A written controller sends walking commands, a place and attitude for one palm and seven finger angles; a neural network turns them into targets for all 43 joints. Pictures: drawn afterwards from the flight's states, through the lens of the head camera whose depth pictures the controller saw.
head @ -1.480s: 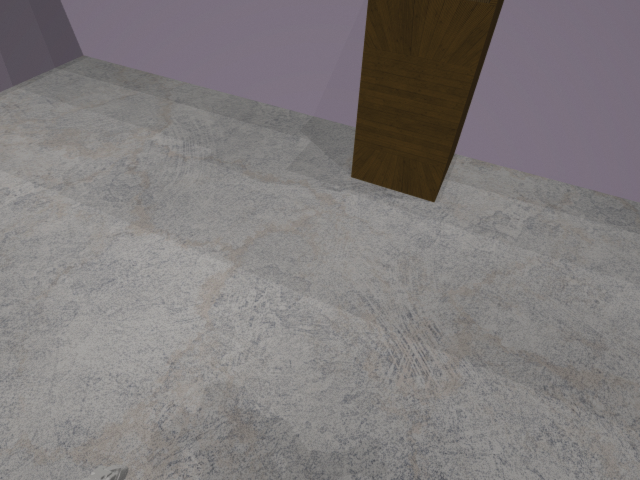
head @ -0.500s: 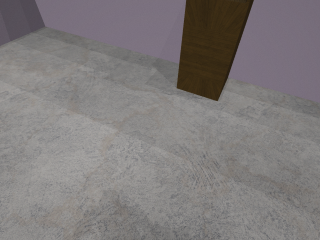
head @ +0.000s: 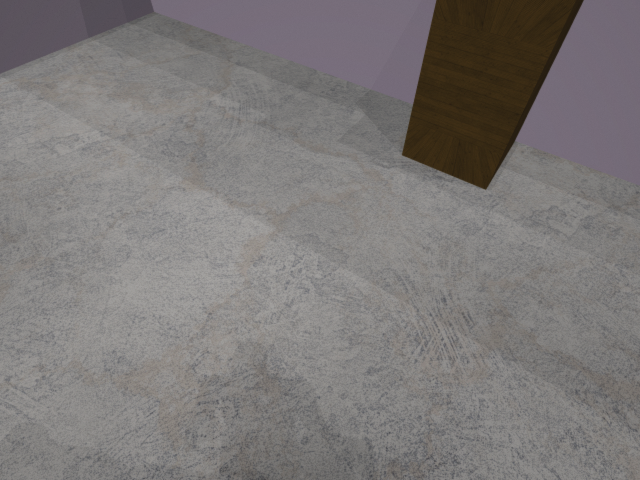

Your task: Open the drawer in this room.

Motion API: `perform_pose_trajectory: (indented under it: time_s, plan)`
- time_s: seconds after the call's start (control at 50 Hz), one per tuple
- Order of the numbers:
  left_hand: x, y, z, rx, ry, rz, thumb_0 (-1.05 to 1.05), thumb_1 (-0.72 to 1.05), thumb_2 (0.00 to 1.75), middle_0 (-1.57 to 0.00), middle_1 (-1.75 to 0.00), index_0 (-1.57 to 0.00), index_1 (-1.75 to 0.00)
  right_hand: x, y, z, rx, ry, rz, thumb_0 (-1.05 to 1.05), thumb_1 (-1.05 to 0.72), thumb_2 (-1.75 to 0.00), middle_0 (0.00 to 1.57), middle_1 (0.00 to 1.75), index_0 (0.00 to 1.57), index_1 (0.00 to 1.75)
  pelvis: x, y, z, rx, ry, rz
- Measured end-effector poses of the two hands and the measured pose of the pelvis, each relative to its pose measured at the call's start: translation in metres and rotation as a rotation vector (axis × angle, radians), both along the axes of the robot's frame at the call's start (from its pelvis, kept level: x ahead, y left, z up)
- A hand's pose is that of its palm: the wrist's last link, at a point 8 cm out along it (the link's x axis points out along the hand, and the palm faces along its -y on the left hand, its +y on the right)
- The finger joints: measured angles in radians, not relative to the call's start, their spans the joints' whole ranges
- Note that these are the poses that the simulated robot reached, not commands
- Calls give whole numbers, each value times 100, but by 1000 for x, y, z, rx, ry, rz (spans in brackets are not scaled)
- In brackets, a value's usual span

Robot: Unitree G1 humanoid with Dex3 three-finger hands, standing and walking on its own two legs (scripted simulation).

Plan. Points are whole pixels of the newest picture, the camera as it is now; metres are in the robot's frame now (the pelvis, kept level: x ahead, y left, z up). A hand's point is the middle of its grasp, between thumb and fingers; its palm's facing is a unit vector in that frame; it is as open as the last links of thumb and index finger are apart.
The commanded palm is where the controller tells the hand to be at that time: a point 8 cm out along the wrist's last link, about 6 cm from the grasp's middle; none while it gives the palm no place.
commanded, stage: stand and wait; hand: left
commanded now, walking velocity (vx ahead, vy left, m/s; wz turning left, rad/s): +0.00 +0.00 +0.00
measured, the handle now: out of the picture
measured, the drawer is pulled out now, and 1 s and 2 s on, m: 0.00 0.00 0.00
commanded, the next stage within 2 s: turn or walk to find it in 0.14 s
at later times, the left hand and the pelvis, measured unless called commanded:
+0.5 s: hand out of the picture -0.06 +0.20 -0.19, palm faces +0.21 -0.96 -0.20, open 7.4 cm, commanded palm none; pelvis -0.03 +0.01 +0.00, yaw +10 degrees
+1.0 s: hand out of the picture -0.06 +0.17 -0.15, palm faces +0.39 -0.88 -0.27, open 7.4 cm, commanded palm none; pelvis -0.06 -0.04 +0.00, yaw +23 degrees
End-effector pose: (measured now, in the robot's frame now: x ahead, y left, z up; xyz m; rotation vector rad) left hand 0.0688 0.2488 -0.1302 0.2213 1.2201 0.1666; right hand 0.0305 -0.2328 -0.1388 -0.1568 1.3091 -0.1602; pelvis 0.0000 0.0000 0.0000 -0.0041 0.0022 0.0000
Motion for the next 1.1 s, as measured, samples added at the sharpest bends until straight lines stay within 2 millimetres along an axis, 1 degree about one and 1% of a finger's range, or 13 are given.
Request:
perform_pose_trajectory:
  time_s: [0.08, 0.16, 0.26, 0.36, 0.44, 0.48, 0.56, 0.64, 0.72, 0.82, 0.88, 0.98, 1.1]
  plan:
    - [-23, -14, 1, 21, 1, 19, 0, 90, 89, -20, -30, -20, -30, -3, -14, -11, 20, -11, -6, 1, -90, -90, 20, 30, 20, 30, -6, -13, -4, 12, -17, 10]
    - [-51, -28, 4, 5, 38, 42, 0, 90, 89, -20, -30, -20, -30, -3, -25, -6, 18, -11, 0, 1, -90, -90, 20, 30, 20, 30, -7, -19, 2, 24, -31, 24]
    - [-80, -38, -1, -35, 82, 93, 0, 90, 89, -20, -30, -20, -30, -3, -30, -1, -6, 9, 24, 1, -90, -90, 20, 30, 20, 30, -10, -19, 4, 22, -32, 64]
    - [-110, -34, -12, -69, 112, 170, 0, 90, 89, -20, -30, -20, -30, 4, -21, 5, -41, 40, 90, 1, -91, -90, 20, 30, 20, 30, -17, -9, 1, 15, -20, 117]
    - [-135, -18, -27, -87, 148, 234, 0, 90, 89, -20, -30, -20, -30, 15, -4, 5, -64, 17, 152, 1, -91, -90, 20, 30, 20, 30, -25, 4, -6, 10, -14, 159]
    - [-144, -10, -27, -81, 172, 249, 0, 90, 89, -20, -30, -20, -30, 19, 5, 8, -61, -3, 171, 1, -91, -90, 20, 30, 20, 30, -29, 7, -5, 15, -15, 163]
    - [-147, 3, -19, -62, 163, 271, 0, 91, 89, -20, -30, -20, -30, 25, 20, 13, -43, -33, 202, 0, -90, -90, 20, 30, 20, 30, -35, 10, 2, 7, -13, 186]
    - [-137, 10, -8, -34, 104, 286, 0, 91, 89, -20, -30, -20, -30, 29, 25, 12, -17, -50, 228, 0, -90, -90, 20, 30, 20, 30, -41, 7, 5, 2, -11, 216]
    - [-122, 9, 2, -1, 26, 294, 0, 91, 89, -20, -30, -20, -30, 31, 18, 6, 5, -55, 249, 0, -90, -90, 20, 30, 20, 30, -46, -2, 4, 8, -9, 250]
    - [-111, -6, 11, 50, -69, 303, 0, 91, 89, -20, -30, -20, -30, 36, -5, -11, 33, -54, 272, 0, -90, -90, 20, 30, 20, 30, -50, -23, -5, 23, -7, 294]
    - [-120, -19, 18, 57, -96, 328, 0, 91, 89, -20, -30, -20, -30, 39, -17, -12, 26, -36, 300, 1, -90, -90, 20, 30, 20, 30, -53, -31, -3, 26, -17, 336]
    - [-145, -35, 18, 37, -65, 381, 0, 90, 89, -20, -30, -20, -30, 45, -30, -4, 6, -16, 341, 1, -90, -90, 20, 30, 20, 30, -55, -37, 3, 33, -21, 387]
    - [-185, -46, 6, -9, 1, 456, 0, 90, 89, -20, -30, -20, -30, 52, -22, 4, -30, 17, 414, 1, -91, -90, 20, 30, 20, 30, -60, -34, 4, 36, -10, 442]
